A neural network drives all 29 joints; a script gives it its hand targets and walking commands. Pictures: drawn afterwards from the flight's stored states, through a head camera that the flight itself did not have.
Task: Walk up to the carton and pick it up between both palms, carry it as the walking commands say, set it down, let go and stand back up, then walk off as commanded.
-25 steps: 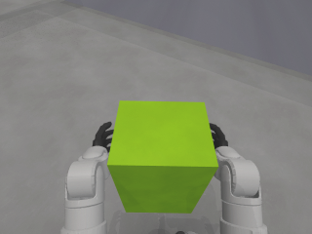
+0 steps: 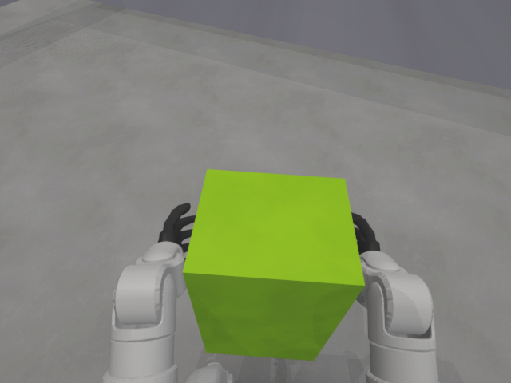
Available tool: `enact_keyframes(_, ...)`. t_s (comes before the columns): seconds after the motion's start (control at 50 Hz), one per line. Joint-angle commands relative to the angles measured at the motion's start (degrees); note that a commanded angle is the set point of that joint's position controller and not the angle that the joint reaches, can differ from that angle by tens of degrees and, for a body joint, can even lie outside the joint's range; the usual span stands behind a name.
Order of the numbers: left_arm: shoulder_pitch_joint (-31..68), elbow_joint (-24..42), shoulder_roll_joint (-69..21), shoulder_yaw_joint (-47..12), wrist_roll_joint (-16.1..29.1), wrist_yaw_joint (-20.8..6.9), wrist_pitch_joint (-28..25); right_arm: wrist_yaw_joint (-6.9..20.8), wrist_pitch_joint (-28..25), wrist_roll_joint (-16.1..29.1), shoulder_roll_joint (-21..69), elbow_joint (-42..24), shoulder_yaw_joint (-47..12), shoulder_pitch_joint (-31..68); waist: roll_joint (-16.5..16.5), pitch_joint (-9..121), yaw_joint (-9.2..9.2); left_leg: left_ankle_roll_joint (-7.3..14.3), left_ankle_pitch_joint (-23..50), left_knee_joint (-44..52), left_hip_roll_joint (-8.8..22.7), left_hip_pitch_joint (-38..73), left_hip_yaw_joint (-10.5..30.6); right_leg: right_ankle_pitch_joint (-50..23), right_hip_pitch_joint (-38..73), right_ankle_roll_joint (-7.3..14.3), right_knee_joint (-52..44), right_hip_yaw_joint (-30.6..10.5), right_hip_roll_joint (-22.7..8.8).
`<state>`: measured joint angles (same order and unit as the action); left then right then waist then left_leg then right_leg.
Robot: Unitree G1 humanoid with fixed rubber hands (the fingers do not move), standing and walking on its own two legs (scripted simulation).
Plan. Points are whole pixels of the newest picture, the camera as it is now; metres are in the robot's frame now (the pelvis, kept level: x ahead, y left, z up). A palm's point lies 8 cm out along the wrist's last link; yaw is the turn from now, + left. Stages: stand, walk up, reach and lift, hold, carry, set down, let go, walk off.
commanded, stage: carry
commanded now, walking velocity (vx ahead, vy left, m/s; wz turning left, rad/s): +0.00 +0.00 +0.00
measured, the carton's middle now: (266, 276) +0.27 -0.01 +0.02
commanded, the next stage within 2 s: none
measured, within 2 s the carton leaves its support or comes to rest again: neither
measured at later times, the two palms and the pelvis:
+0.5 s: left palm out of the picture +0.12 +0.20 +0.10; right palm (336, 356) +0.14 -0.08 +0.10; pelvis -0.13 +0.04 +0.00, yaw +3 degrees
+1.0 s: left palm (111, 354) +0.15 +0.18 +0.08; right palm (346, 345) +0.16 -0.10 +0.07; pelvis -0.13 +0.03 +0.00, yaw +4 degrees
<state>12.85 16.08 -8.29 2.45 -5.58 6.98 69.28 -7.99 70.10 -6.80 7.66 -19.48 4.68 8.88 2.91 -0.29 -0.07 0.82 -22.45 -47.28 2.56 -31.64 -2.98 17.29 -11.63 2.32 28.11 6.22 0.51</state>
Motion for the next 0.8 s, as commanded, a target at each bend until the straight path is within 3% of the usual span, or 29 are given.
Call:
enact_keyframes(0.0,23.35,4.49,-56.97,-35.32,21.46,-16.39,-0.73,15.1,-1.37,27.27,58.32,-7.83,-44.48,36.29,-8.14,14.05,-0.06,-1.32,0.21,-17.76,1.02,-2.83,4.1,-22.81,4.11,3.84,-10.27,-6.7,-17.8)
enact_keyframes(0.02,21.12,3.17,-57.1,-34.5,20.27,-16.11,-0.52,15.25,-0.93,27.69,58.38,-8.01,-45.31,36.15,-7.93,15.4,-0.13,-2.35,1.51,-13.58,1.21,-2.46,3.2,-25.4,6.9,3.49,-8.71,-6.42,-16.27)
enact_keyframes(0.1,17.49,0.57,-54.53,-32.62,18.42,-15.85,-0.14,15.17,0.35,26.67,56.41,-3.56,-44.42,31.99,-13.07,17.27,-0.71,-3.56,-5.01,-0.43,-0.5,4.45,-0.02,-25.18,6.6,5.86,-8.48,-8.79,-16.86)
enact_keyframes(0.12,17.11,-1.44,-54.46,-32.18,18.28,-16.09,0.16,14.98,0.62,25.94,56.56,-1.87,-43.89,32.07,-14.12,17.48,-0.61,-3.32,-5.56,1.53,-1.14,6.57,-0.34,-21.33,5.66,5.94,-9.99,-11.16,-17.8)
enact_keyframes(0.16,18.05,-1.16,-53.67,-32.9,18.25,-16.04,0.34,14.91,0.85,25.55,56.33,0.13,-43.17,30.96,-16.0,17.19,-0.91,-2.95,-6.26,9.05,-2.4,10.47,-2.07,-16.38,4.69,5.53,-10.16,-11.05,-16.82)
enact_keyframes(0.22,18.99,-3.2,-54.38,-33.23,18.59,-16.05,0.85,14.75,0.83,24.57,56.75,1.42,-41.24,30.92,-10.84,19.64,-0.15,-1.57,5.88,28.23,-0.56,22.59,-2.44,-17.11,2.02,2.39,-6.99,-9.72,-15.2)
enact_keyframes(0.24,18.58,-3.08,-54.04,-33.33,18.62,-15.92,0.86,14.71,0.75,24.36,57.47,2.22,-40.83,30.23,-11.95,20.02,-0.47,-0.75,5.42,29.08,1.57,25.92,-0.86,-15.57,-0.18,0.35,-7.04,-8.99,-14.19)
enact_keyframes(0.26,18.78,-3.19,-54.35,-33.78,18.7,-15.75,0.56,14.91,0.52,24.59,58.18,2.25,-40.76,30.36,-9.0,19.8,-0.63,-0.1,6.41,28.76,4.18,27.97,1.48,-15.57,-3.09,-1.36,-5.98,-8.76,-13.3)
enact_keyframes(0.28,18.67,-3.48,-55.35,-34.26,19.34,-15.78,0.35,14.93,0.18,24.96,57.95,1.17,-40.69,29.6,-1.75,21.84,-0.83,0.87,14.68,28.14,9.59,30.12,6.34,-14.87,-5.31,-2.67,-2.31,-6.97,-11.55)
enact_keyframes(0.3,22.84,0.03,-56.75,-35.87,20.88,-16.16,0.27,14.88,-0.6,24.23,58.32,0.55,-40.41,31.5,3.41,17.9,-0.18,1.79,8.17,27.78,10.9,20.13,5.35,-6.74,-2.86,-4.22,-5.47,-1.96,-7.23)
enact_keyframes(0.32,27.59,2.36,-59.13,-36.75,22.57,-16.66,0.06,14.86,-0.87,24.93,60.1,-1.25,-40.3,34.35,4.04,14.66,-0.01,2.07,0.08,30.79,10.15,11.3,6.81,-4.15,1.47,-4.09,-3.45,-1.38,-7.46)
enact_keyframes(0.34,28.76,2.77,-58.6,-36.66,22.69,-16.47,-0.13,14.89,-0.63,25.59,60.31,-2.0,-40.4,35.2,2.56,14.07,-0.1,1.78,-2.41,31.74,9.36,10.38,5.39,-3.74,1.08,-3.53,-2.07,-1.52,-7.21)
enact_keyframes(0.38,28.61,3.9,-58.49,-37.84,23.5,-15.91,0.4,14.75,-0.3,25.02,58.96,-1.45,-39.49,31.9,5.41,13.16,0.01,1.95,-7.18,32.87,9.02,6.86,5.3,-4.21,0.75,-3.85,0.37,-0.32,-6.36)
enact_keyframes(0.42,27.0,2.48,-57.53,-37.55,23.13,-15.93,1.07,14.61,-0.22,23.67,57.19,0.36,-38.2,29.06,5.85,14.06,0.11,2.44,-8.98,32.57,8.43,5.81,5.36,-4.33,1.13,-4.02,3.21,0.76,-5.71)
enact_keyframes(0.52,25.57,-0.66,-56.56,-35.61,22.05,-16.39,1.89,14.67,0.22,22.82,56.88,1.84,-37.84,30.64,2.5,12.15,0.29,2.43,-7.97,30.13,7.41,3.82,4.79,-4.25,0.09,-4.0,1.39,0.95,-6.18)
enact_keyframes(0.56,25.57,-2.36,-57.3,-35.39,21.98,-16.51,1.82,14.8,0.36,23.19,57.0,1.64,-38.07,31.82,2.03,11.79,0.23,2.06,-11.07,29.95,6.29,3.45,4.05,-2.04,-0.3,-3.91,-0.17,0.18,-6.45)
enact_keyframes(0.58,24.89,-4.61,-56.4,-33.89,21.14,-16.66,1.57,14.69,0.03,22.64,56.67,3.36,-37.47,32.01,-1.07,11.25,0.17,1.82,-10.0,28.85,5.88,2.96,4.19,-1.86,-0.29,-3.54,-1.98,-0.44,-6.87)
enact_keyframes(0.62,26.55,-2.79,-56.76,-34.02,21.29,-16.57,0.96,14.68,-0.22,23.18,57.51,2.26,-38.33,33.26,-2.27,12.04,0.3,1.23,-6.88,26.45,4.72,4.7,3.31,-1.36,-1.09,-3.05,-4.07,-2.8,-8.44)
enact_keyframes(0.66,26.4,-2.42,-56.66,-33.6,20.76,-16.58,0.29,14.71,-0.83,23.77,58.22,0.09,-38.82,34.96,-4.88,13.49,0.52,0.96,-4.72,25.0,3.41,7.62,2.7,4.28,-3.32,-2.9,-6.32,-4.37,-9.23)
enact_keyframes(0.7,25.26,-4.41,-56.0,-32.57,19.35,-16.16,-0.17,14.61,-1.15,23.31,57.57,2.2,-38.42,33.55,-6.21,14.34,0.29,0.91,-3.53,24.79,3.0,8.45,2.38,4.69,-3.11,-2.85,-7.42,-4.79,-9.73)
enact_keyframes(0.76,24.97,-2.72,-57.04,-33.59,19.35,-15.61,-0.57,14.74,-1.53,23.95,58.43,-0.19,-39.21,34.92,-3.68,18.21,0.15,0.57,4.32,23.94,3.76,12.34,2.08,-5.48,-1.13,-2.62,-4.93,-4.24,-9.99)
enact_keyframes(0.78,23.23,-2.02,-56.37,-33.4,19.22,-15.67,-0.48,14.67,-1.42,24.48,58.99,-1.2,-40.16,34.08,-5.13,19.4,0.15,0.42,5.18,22.87,3.82,12.5,1.79,-7.01,-0.02,-2.45,-6.03,-4.42,-10.52)
